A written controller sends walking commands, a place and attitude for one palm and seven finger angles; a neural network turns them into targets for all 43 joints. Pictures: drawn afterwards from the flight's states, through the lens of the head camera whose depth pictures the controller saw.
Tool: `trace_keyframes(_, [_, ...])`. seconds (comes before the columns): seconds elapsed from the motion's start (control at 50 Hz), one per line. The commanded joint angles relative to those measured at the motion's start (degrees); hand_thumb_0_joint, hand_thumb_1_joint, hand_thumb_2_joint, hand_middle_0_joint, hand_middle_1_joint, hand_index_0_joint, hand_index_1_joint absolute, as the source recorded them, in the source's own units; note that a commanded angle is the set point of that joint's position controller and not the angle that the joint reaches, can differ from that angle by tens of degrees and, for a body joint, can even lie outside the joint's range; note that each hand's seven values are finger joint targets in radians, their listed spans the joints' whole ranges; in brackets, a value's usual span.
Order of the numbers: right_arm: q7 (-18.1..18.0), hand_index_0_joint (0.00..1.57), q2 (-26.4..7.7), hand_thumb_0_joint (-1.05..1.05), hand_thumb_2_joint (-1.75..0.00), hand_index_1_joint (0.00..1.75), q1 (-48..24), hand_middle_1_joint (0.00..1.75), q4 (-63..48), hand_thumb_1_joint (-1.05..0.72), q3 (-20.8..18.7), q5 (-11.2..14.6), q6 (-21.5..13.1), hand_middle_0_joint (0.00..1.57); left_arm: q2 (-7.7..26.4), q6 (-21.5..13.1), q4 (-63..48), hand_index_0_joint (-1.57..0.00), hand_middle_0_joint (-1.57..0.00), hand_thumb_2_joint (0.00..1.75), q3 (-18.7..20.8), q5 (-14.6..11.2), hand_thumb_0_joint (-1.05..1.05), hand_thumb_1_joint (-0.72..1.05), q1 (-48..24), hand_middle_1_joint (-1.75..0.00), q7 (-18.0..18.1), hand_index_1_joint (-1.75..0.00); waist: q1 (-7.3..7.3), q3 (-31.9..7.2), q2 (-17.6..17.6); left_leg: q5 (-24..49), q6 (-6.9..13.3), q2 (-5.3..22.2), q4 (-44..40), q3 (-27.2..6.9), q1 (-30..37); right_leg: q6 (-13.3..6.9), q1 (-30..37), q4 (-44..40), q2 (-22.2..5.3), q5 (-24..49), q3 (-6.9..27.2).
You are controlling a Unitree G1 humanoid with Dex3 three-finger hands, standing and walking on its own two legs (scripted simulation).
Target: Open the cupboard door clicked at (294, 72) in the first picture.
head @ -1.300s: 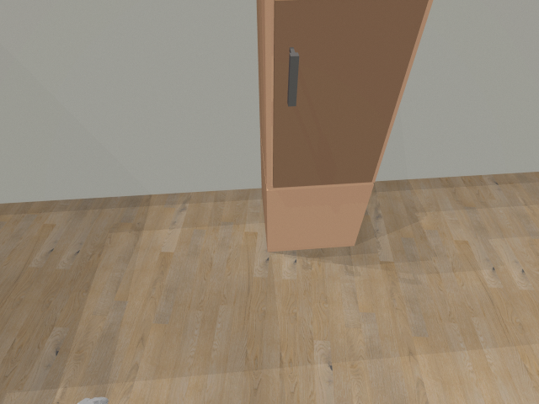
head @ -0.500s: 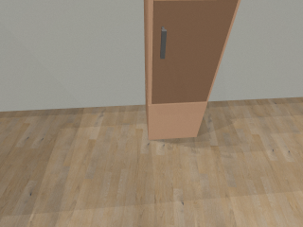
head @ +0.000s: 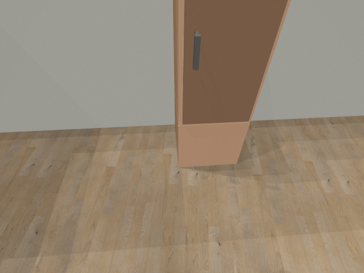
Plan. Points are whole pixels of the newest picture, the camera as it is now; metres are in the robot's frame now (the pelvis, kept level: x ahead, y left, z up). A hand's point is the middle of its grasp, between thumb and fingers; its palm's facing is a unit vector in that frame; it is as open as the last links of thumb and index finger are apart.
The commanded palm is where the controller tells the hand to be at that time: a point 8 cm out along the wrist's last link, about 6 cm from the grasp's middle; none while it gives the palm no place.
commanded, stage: look at it before walking up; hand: left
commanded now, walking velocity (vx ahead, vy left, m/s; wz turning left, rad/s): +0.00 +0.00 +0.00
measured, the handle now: (195, 50) +0.87 +0.00 +0.08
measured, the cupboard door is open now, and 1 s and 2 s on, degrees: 0 0 0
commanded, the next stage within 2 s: walk to a spot facing it in 0.14 s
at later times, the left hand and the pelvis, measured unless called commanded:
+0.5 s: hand out of the picture +0.07 +0.22 -0.17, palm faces -0.09 -0.95 -0.30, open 7.4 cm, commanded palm none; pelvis +0.00 +0.00 -0.01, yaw -6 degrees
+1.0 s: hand out of the picture +0.07 +0.18 -0.17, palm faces -0.27 -0.93 -0.25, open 7.4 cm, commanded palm none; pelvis -0.03 +0.00 -0.01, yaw -21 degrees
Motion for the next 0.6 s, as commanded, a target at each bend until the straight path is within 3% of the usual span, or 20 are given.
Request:
trace_keyframes(0.0, [-0.55, 0.2, -11.71, 0.0, -0.9, 0.3, -2.93, 0.3, -3.76, -0.9, -2.4, 0.31, -1.42, 0.2, 11.87, -1.25, -3.37, -0.2, -0.2, 0.9, 2.68, -0.09, 0.0, 0.9, -2.26, -0.3, 0.84, -0.3, -0.19, -3.16, -0.33, 7.24, 1.93, 6.46, -3.3, -5.45, 1.39, -1.79, 0.42, -3.91, -6.33, 7.16, 5.82])
trace_keyframes(0.26, [-0.86, 0.2, -11.88, 0.0, -0.9, 0.3, -2.88, 0.3, -3.69, -0.9, -2.53, 0.21, -1.37, 0.2, 12.08, -0.94, -3.72, -0.2, -0.2, 0.9, 2.95, -0.07, 0.0, 0.9, -2.64, -0.3, 0.76, -0.3, -0.25, -2.81, -0.19, 8.97, 1.7, 6.91, -2.6, -4.15, 2.93, -2.03, -0.09, -3.32, -6.03, 10.91, 6.54])
trace_keyframes(0.32, [-1.25, 0.2, -5.21, 0.0, -0.9, 0.3, 1.08, 0.3, -4.15, -0.9, -1.9, 0.11, -0.17, 0.2, 6.07, 0.9, -4.12, -0.2, -0.2, 0.9, 2.41, -0.09, 0.0, 0.9, 0.85, -0.3, 1.09, -0.3, -0.49, -3.54, -0.84, 10.48, 0.62, 7.29, 1.5, -0.88, 2.9, -1.51, -2.2, 0.9, -5.69, 16.24, 7.53])
trace_keyframes(0.34, [-1.42, 0.2, -5.17, 0.0, -0.9, 0.3, 1.52, 0.3, -4.89, -0.9, -2.23, 0.11, 0.25, 0.2, 5.99, 1.36, -4.81, -0.2, -0.2, 0.9, 2.6, -0.02, 0.0, 0.9, 1.53, -0.3, 1.06, -0.3, -0.58, -2.66, -0.94, 9.39, 0.55, 7.42, 2.48, -0.3, 2.51, -1.55, -3.9, 1.96, -5.39, 16.22, 8.06])
trace_keyframes(0.4, [-1.72, 0.2, -5.96, 0.0, -0.9, 0.3, 2.18, 0.3, -7.45, -0.9, -3.46, -0.01, 0.9, 0.2, 5.94, 2.21, -7.23, -0.2, -0.2, 0.9, 3.47, 0.25, 0.0, 0.9, 2.28, -0.3, 0.75, -0.3, -0.69, -2.33, 0.35, 6.79, 1.36, 9.09, 4.04, -0.15, 1.46, -1.67, -7.99, 6.47, -3.7, 14.79, 8.49])
trace_keyframes(0.46, [-1.79, 0.2, -6.61, 0.0, -0.9, 0.3, 1.5, 0.3, -9.97, -0.9, -4.59, -0.1, 1.15, 0.2, 4.75, 2.67, -9.5, -0.2, -0.2, 0.9, 4.03, 0.33, 0.0, 0.9, 3.16, -0.3, 0.22, -0.3, -0.44, -1.94, 3.96, 3.38, 3.31, 12.52, 3.17, -2.02, -0.51, -1.09, -11.52, 13.36, -0.99, 9.96, 6.94])
trace_keyframes(0.48, [-1.76, 0.2, -7.06, 0.0, -0.9, 0.3, 0.86, 0.3, -10.67, -0.9, -4.94, -0.1, 1.17, 0.2, 4.07, 2.81, -9.92, -0.2, -0.2, 0.9, 4.15, 0.28, 0.0, 0.9, 3.9, -0.3, 0.06, -0.3, 0.07, -1.94, 6.17, 3.2, 4.57, 14.69, 2.36, -3.11, -1.83, -0.76, -11.89, 17.5, -0.01, 6.33, 5.4])
trace_keyframes(0.5, [-1.71, 0.2, -7.06, 0.0, -0.9, 0.3, 0.29, 0.3, -11.4, -0.9, -5.29, -0.19, 1.0, 0.2, 3.18, 2.97, -10.51, -0.2, -0.2, 0.9, 4.36, 0.33, 0.0, 0.9, 4.65, -0.3, -0.13, -0.3, 0.46, -2.0, 8.72, 5.57, 6.36, 17.46, 1.33, -4.37, -2.82, -0.23, -12.4, 22.48, 0.86, -2.28, 3.18])
trace_keyframes(0.52, [-1.59, 0.2, -7.02, 0.0, -0.9, 0.3, -0.51, 0.3, -11.93, -0.9, -5.46, -0.24, 0.86, 0.2, 2.25, 3.18, -10.94, -0.2, -0.2, 0.9, 4.57, 0.38, 0.0, 0.9, 5.32, -0.3, -0.31, -0.3, 1.03, -1.69, 10.43, 8.04, 8.2, 19.9, 0.8, -4.56, -4.53, 0.39, -11.74, 26.27, 0.67, -11.25, 0.58])
trace_keyframes(0.54, [-1.57, 0.2, -6.66, 0.0, -0.9, 0.3, -1.52, 0.3, -12.71, -0.9, -5.58, -0.32, 0.81, 0.2, 1.66, 3.24, -11.28, -0.2, -0.2, 0.9, 4.89, 0.32, 0.0, 0.9, 6.38, -0.3, -0.48, -0.3, 1.64, -1.32, 11.0, 9.54, 8.79, 20.83, 1.89, -3.49, -6.84, 0.41, -9.77, 26.63, -0.84, -14.34, 0.21])
trace_keyframes(0.56, [-1.58, 0.2, -6.41, 0.0, -0.9, 0.3, -3.05, 0.3, -13.41, -0.9, -5.67, -0.47, 0.91, 0.2, 1.37, 3.07, -11.06, -0.2, -0.2, 0.9, 5.24, 0.37, 0.0, 0.9, 8.76, -0.3, -0.63, -0.3, 3.23, -0.9, 9.33, 9.9, 7.48, 19.81, 6.24, -1.06, -9.22, 0.17, -6.43, 22.65, -1.63, -12.18, 0.25])
trace_keyframes(0.58, [-1.49, 0.2, -5.96, 0.0, -0.9, 0.3, -4.1, 0.3, -13.96, -0.9, -5.72, -0.39, 1.21, 0.2, 2.21, 2.6, -10.3, -0.2, -0.2, 0.9, 5.7, 0.64, 0.0, 0.9, 12.35, -0.3, -0.68, -0.3, 5.12, -1.38, 3.96, 6.63, 4.33, 16.18, 15.41, 2.65, -12.66, -0.47, -1.97, 13.74, -2.13, -2.97, 1.86])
